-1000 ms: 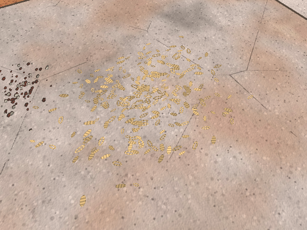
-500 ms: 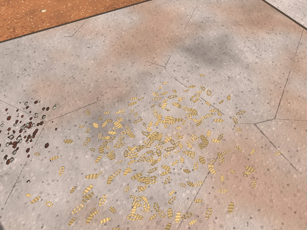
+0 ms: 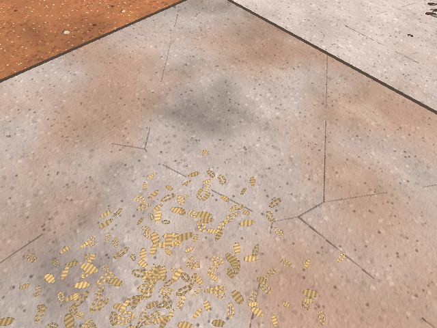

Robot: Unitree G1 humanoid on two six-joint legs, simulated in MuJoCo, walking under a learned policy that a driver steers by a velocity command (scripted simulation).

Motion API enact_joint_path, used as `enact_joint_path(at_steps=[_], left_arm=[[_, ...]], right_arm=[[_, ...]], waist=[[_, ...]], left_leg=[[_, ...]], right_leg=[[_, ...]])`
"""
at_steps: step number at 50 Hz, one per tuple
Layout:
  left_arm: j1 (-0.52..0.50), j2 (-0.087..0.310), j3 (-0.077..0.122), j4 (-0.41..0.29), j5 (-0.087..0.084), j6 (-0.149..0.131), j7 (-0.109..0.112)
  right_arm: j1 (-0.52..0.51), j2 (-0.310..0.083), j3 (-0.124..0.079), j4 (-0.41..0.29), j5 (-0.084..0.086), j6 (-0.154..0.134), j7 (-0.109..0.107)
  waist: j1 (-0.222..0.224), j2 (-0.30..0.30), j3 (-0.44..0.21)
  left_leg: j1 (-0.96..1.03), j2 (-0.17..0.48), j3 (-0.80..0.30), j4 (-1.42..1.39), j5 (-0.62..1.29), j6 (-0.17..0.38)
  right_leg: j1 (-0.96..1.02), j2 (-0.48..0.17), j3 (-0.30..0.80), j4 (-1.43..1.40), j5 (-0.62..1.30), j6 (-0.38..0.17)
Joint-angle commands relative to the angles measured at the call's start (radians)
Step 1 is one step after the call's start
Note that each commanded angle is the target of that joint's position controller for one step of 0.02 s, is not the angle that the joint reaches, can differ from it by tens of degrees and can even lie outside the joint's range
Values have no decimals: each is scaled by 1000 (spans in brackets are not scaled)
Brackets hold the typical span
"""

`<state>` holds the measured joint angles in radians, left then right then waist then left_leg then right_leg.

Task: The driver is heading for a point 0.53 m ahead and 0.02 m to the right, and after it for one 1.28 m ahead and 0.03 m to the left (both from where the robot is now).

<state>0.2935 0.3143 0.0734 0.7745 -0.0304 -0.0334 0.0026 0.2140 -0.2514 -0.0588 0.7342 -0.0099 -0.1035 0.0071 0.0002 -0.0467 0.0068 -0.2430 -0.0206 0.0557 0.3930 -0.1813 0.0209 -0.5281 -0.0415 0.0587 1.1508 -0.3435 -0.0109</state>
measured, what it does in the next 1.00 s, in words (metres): walks ahead: right foot, then left foot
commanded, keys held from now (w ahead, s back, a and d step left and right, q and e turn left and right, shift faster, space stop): w+e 0.24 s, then w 0.04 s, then w+q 0.32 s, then q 0.40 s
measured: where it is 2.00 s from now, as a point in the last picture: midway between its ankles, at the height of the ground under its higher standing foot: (267, 314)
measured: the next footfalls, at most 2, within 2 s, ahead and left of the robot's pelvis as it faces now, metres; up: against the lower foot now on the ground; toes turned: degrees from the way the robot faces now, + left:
right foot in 0.32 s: +0.31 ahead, -0.18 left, +0.00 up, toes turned -14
left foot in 0.84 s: +0.61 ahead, -0.02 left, +0.00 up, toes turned +2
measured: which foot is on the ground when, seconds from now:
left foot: down 0.00-0.32, up 0.34-0.82, down 0.84-1.00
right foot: up 0.00-0.30, down 0.32-0.86, up 0.88-1.00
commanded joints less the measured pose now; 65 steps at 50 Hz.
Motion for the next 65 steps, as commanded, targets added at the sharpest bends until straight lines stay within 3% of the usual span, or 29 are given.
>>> enact_joint_path(at_steps=[1,7,12,14,16,17,18,19,20,21,22,24,29,35,38,41,42,43,44,45,46,47,48,50,53,56,59,62,65], left_arm=[[-20,29,10,-97,3,3,-8],[-167,5,-6,-154,9,-6,-39],[-282,25,-3,-219,7,-3,-62],[-249,46,11,-228,14,0,-62],[14,117,56,-155,14,2,-46],[172,216,82,-127,16,9,-22],[135,279,74,-142,21,-1,-23],[151,188,53,-144,24,-13,-30],[104,156,40,-128,29,-23,-33],[38,123,29,-122,26,-30,-33],[-21,88,20,-122,32,-36,-35],[-68,56,14,-118,41,-56,-35],[-48,62,22,-61,52,-82,-16],[-36,94,26,-27,40,-58,21],[-24,122,36,-16,25,-22,35],[-74,146,46,-37,10,8,52],[-92,133,40,-44,5,10,52],[-41,78,19,-63,38,-2,45],[86,-6,-11,-87,64,-14,24],[39,90,4,-72,41,-29,4],[-58,110,9,-102,11,-27,2],[-89,97,9,-102,20,-18,14],[-101,106,15,-100,35,-1,28],[-73,89,16,-100,39,24,33],[-66,57,6,-92,43,27,44],[-104,58,5,-97,39,33,46],[-142,58,7,-111,34,27,40],[-149,66,12,-118,28,6,28],[-65,82,26,-95,29,-11,14]], right_arm=[[-1,-121,-35,-35,2,-20,-2],[23,-180,-53,3,8,-7,-14],[78,-226,-68,38,34,18,-16],[89,-252,-74,48,43,29,-18],[107,-226,-55,67,42,37,-19],[127,-154,-23,44,3,30,-16],[234,-65,10,25,7,7,-2],[119,-181,-18,38,54,-9,6],[39,-194,-24,8,76,-13,9],[19,-178,-19,12,58,-11,1],[22,-177,-25,22,40,-2,-3],[95,-152,-26,54,44,32,-3],[35,-107,-24,43,39,55,-10],[-125,-51,-1,-24,13,40,28],[-130,-72,-9,-62,15,44,54],[19,-144,-43,-57,13,47,64],[132,-189,-66,-34,11,43,51],[177,-281,-86,-41,6,46,23],[107,-340,-88,-86,-10,48,14],[105,-277,-74,-113,-5,57,21],[40,-229,-62,-130,5,61,21],[-9,-190,-52,-128,23,68,17],[-40,-162,-43,-134,30,75,10],[-69,-175,-48,-147,9,86,5],[-58,-209,-62,-151,5,93,-13],[-71,-216,-65,-164,15,113,-32],[-81,-213,-65,-175,13,129,-37],[-69,-208,-65,-180,14,139,-33],[-80,-183,-55,-189,28,149,-36]], waist=[[-4,142,6],[-43,104,29],[-65,111,63],[-27,132,25],[121,101,-119],[164,-63,-241],[59,-223,-389],[141,-58,-376],[128,-55,-212],[83,-5,-135],[46,-20,-83],[-5,-44,-68],[-4,-2,10],[47,1,57],[43,-20,30],[-45,-46,-64],[-110,-7,-123],[-102,161,-215],[14,331,-366],[-69,164,-484],[-64,114,-359],[-30,19,-217],[-10,33,-159],[29,100,-113],[26,129,-150],[9,148,-172],[-9,187,-143],[-22,215,-139],[28,206,-140]], left_leg=[[128,286,-210,-232,157,175],[160,266,-4,-243,261,150],[274,309,68,-188,329,111],[297,314,93,-73,614,97],[168,263,141,251,738,59],[-105,206,155,596,285,14],[-415,33,2,900,-450,-25],[-485,60,-141,986,-415,-13],[-545,97,-126,967,-332,0],[-508,145,-124,892,-239,4],[-457,170,-127,836,-177,0],[-357,185,-146,802,-88,-9],[-465,154,-192,636,116,-39],[-379,101,-47,287,326,-29],[-383,71,-11,229,211,-1],[-208,-10,34,189,79,57],[-42,-36,21,74,209,91],[223,131,-213,102,659,163],[530,397,-681,118,943,423],[513,385,-682,50,764,425],[407,336,-561,24,600,372],[249,279,-472,-11,477,311],[130,250,-434,-38,387,283],[-31,190,-399,-83,311,260],[-49,168,-373,-65,372,254],[-56,145,-400,-62,157,220],[-75,127,-451,-67,-32,195],[-31,134,-519,-30,-5,185],[-56,86,-514,65,39,125]], right_leg=[[-192,-85,41,-27,83,20],[-158,-73,-15,-342,347,17],[-131,-41,-81,-485,271,-37],[-14,19,-127,-514,160,-79],[412,97,-143,-613,236,-140],[738,-114,140,-590,320,-203],[931,-357,665,-745,146,-369],[876,-361,655,-812,85,-341],[745,-324,469,-821,154,-294],[601,-277,345,-834,224,-254],[488,-237,252,-863,281,-231],[383,-207,147,-940,313,-217],[393,-185,-44,-1012,441,-191],[436,-164,-226,-958,738,-126],[554,-204,-234,-853,860,-124],[578,-198,-238,-590,1068,-88],[523,-146,-258,-392,965,-46],[294,-61,-258,-92,481,19],[-62,149,-121,291,-367,92],[-92,101,79,341,-328,70],[-133,62,68,302,-251,51],[-151,24,46,203,-188,52],[-120,-1,42,122,-146,56],[-14,9,23,12,-101,64],[17,29,16,-136,-61,93],[31,36,33,-233,23,106],[54,50,41,-333,45,102],[94,66,43,-453,17,82],[275,39,27,-743,170,33]])
Keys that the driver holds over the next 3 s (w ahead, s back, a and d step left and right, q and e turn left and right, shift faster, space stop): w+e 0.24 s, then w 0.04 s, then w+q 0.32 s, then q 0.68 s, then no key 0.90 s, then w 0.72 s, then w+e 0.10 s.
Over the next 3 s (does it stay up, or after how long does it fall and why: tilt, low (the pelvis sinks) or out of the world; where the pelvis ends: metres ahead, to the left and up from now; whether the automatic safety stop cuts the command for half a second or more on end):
stays up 0.83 0.00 -0.02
